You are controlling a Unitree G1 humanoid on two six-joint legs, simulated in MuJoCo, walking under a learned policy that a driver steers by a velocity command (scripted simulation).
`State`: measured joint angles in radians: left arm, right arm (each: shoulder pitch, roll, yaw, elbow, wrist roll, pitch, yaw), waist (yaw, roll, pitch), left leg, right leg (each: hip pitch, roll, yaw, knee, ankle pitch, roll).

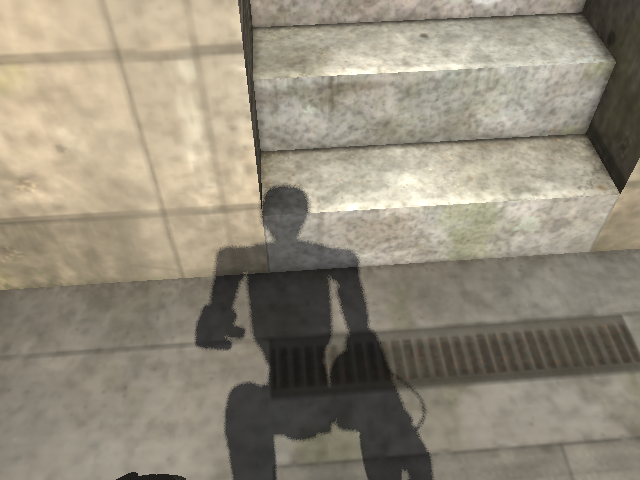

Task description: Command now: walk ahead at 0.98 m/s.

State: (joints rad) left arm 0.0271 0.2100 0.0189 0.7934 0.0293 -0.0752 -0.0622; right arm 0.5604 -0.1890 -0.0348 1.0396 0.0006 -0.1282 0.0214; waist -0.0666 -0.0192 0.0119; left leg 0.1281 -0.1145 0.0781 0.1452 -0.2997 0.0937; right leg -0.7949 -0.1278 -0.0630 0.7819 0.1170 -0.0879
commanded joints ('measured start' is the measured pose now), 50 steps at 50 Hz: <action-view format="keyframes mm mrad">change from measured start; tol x64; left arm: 1 -135 36 -8 -79 -12 -10 -2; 50 628 196 80 -39 -41 68 31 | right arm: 1 -6 -134 -10 -53 7 -26 -13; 50 -589 -165 2 -422 -42 140 -20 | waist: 1 24 27 168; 50 325 -132 131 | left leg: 1 -193 246 -65 -172 669 57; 6 52 316 -34 456 1354 28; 9 -772 13 -130 1406 -143 6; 23 -407 132 -57 332 468 -116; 30 194 612 -848 64 -494 58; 46 -131 472 205 364 1210 -74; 50 -603 243 160 1263 -141 -98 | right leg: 1 210 75 -83 -180 94 -26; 7 844 153 -15 -264 -276 -123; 9 1282 -246 882 -441 -698 -319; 23 467 85 337 -654 11 -111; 30 49 143 190 519 -503 -47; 50 652 246 104 -240 -161 -110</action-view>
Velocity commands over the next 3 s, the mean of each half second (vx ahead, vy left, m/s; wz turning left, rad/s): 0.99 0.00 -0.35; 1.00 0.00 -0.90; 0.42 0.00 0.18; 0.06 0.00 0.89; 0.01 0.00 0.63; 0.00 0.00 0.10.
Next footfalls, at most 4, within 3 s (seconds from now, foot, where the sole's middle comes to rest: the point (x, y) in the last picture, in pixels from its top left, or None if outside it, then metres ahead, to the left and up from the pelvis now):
0.14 right None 0.36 -0.08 -0.77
0.56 left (275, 364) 0.76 0.09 -0.77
1.00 right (414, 321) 0.86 -0.25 -0.77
1.42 left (380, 304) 0.91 -0.17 -0.77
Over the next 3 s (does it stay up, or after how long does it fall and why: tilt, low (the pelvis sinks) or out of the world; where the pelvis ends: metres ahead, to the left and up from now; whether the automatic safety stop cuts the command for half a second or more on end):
stays up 0.60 -0.28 0.00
